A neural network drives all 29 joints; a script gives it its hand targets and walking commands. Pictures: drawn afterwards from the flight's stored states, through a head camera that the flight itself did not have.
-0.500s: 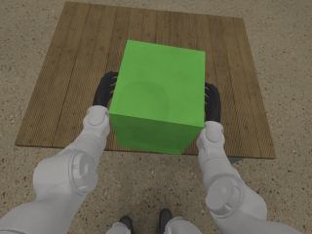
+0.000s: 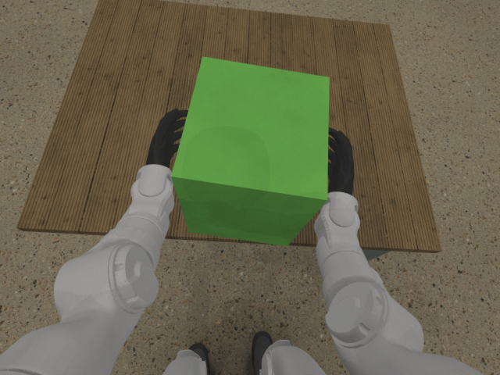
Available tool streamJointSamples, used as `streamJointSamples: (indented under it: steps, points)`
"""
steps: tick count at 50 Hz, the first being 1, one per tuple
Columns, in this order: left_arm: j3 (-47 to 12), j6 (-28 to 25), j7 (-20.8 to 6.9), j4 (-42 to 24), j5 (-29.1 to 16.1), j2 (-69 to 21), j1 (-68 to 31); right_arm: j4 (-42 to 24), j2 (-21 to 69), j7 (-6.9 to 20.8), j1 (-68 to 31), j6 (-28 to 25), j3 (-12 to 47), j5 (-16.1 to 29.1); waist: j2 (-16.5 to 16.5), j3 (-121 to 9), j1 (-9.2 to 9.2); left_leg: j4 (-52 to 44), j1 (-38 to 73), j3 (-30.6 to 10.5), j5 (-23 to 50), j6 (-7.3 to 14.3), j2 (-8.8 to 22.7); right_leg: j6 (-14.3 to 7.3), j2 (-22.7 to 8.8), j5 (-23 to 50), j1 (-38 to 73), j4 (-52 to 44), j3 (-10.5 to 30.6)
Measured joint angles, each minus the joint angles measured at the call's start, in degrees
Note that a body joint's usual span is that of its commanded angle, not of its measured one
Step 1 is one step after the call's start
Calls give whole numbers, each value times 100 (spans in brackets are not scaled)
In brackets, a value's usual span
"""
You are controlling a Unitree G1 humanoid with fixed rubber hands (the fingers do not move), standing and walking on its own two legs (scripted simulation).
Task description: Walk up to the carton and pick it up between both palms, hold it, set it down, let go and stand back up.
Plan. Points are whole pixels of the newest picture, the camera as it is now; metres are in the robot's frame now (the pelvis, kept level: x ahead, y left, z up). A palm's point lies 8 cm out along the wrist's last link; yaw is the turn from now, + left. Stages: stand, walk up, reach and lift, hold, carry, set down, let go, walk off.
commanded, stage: set down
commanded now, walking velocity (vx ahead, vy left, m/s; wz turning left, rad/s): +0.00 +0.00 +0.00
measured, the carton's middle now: (250, 164) +0.45 -0.04 -0.04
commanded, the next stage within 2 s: none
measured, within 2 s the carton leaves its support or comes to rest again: neither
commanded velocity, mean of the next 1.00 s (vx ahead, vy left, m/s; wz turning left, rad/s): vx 0.00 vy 0.00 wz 0.00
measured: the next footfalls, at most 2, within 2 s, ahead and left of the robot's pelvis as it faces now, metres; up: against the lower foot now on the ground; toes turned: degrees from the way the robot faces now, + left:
none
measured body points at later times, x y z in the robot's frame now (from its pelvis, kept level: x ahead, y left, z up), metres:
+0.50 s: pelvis +0.00 +0.00 -0.02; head +0.14 +0.01 +0.41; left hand +0.48 +0.10 -0.02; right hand +0.41 -0.19 -0.02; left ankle +0.01 +0.10 -0.71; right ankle +0.02 -0.11 -0.71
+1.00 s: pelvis -0.02 +0.01 -0.05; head +0.11 +0.01 +0.38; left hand +0.49 +0.13 -0.01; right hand +0.40 -0.25 -0.01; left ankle +0.00 +0.11 -0.71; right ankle +0.02 -0.11 -0.71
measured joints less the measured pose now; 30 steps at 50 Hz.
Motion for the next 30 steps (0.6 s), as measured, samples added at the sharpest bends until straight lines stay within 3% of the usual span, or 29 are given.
streamJointSamples:
  steps: [15, 21, 24, 27, 30]
  points:
    - [66, -8, -55, 43, -34, 122, -1, 92, 7, 37, -52, -134, 147, 50, 52, 25, -31, 380, -132, 61, -226, -1, 21, -3, -9, -246, -204, 471, 61]
    - [-76, -19, -34, 219, -179, 255, -97, 411, -167, -3, -169, -105, 397, 234, 27, 1, -50, 552, -239, 97, -311, 0, 27, -2, -15, -338, -349, 687, 102]
    - [-568, 87, 56, 496, -575, 438, -204, 1074, -498, -102, -320, 20, 994, 729, 19, -113, -84, 641, -372, 133, -354, -1, 45, -1, 1, -367, -506, 784, 145]
    - [-1371, 173, 159, 923, -1387, 608, -401, 1779, -750, -258, -479, 126, 1831, 1496, 68, -353, -123, 805, -686, 132, -412, -17, 85, -3, 40, -383, -808, 891, 161]
    - [-1970, 65, 180, 1317, -2034, 699, -666, 2046, -817, -378, -555, 63, 2378, 2097, 111, -618, -112, 1092, -1081, 75, -522, -65, 107, -3, 78, -450, -1193, 1119, 177]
